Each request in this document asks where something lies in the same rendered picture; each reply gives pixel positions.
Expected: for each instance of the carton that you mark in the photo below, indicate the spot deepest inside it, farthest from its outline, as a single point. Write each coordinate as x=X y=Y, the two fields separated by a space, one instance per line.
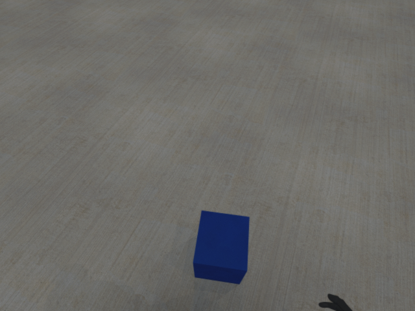
x=221 y=252

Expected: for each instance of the robot right hand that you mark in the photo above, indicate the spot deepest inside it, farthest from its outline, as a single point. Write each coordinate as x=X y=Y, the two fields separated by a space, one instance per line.
x=337 y=304

